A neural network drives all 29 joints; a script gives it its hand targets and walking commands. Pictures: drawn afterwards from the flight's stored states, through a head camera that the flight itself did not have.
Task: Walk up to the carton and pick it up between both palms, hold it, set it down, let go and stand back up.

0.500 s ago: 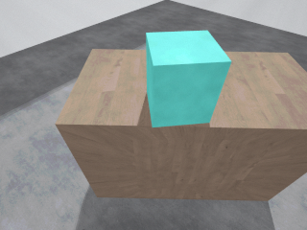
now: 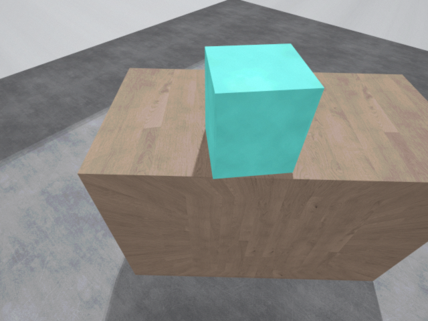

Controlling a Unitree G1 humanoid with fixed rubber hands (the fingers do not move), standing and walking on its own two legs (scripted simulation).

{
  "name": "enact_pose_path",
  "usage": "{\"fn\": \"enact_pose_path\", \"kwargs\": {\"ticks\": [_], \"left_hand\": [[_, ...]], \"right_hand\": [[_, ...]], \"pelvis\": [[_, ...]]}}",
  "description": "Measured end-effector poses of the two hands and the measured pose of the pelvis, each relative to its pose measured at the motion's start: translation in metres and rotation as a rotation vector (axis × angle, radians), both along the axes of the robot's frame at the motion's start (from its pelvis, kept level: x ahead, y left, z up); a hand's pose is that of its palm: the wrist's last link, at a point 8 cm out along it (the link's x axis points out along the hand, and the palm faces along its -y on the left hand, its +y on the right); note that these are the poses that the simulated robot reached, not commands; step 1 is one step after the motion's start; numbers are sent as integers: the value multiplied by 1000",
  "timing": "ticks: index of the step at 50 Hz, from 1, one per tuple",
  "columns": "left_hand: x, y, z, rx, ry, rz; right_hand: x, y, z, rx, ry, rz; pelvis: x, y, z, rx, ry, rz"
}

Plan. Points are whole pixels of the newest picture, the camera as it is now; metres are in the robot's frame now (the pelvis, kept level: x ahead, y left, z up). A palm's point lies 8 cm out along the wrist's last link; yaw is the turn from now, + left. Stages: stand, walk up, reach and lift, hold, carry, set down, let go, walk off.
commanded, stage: stand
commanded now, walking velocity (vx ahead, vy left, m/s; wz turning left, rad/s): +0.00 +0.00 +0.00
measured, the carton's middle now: (251, 112) +0.58 -0.06 +0.09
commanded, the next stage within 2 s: none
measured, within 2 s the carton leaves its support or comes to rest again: neither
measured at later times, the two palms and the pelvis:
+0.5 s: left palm out of the picture +0.01 +0.23 -0.14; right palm out of the picture +0.00 -0.22 -0.13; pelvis -0.01 +0.00 +0.01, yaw +0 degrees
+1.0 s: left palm out of the picture -0.04 +0.22 -0.14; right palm out of the picture -0.04 -0.20 -0.14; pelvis -0.01 +0.01 +0.01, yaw +0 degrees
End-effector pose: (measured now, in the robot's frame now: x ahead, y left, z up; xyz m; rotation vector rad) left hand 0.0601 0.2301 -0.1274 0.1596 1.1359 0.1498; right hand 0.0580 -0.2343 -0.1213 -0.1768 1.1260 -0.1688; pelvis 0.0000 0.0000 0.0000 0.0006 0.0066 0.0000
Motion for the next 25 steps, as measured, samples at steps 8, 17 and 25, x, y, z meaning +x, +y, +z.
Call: {"fn": "enact_pose_path", "kwargs": {"ticks": [8,17,25], "left_hand": [[-14,4,-1,10,46,16],[-33,3,-5,1,112,27],[-51,3,-8,-6,171,34]], "right_hand": [[-11,2,-3,6,40,-16],[-36,7,-8,16,118,-35],[-61,14,-11,29,187,-56]], "pelvis": [[-1,1,2,-1,-8,-1],[-4,3,5,-1,-18,-6],[-6,5,6,-2,-26,-7]]}}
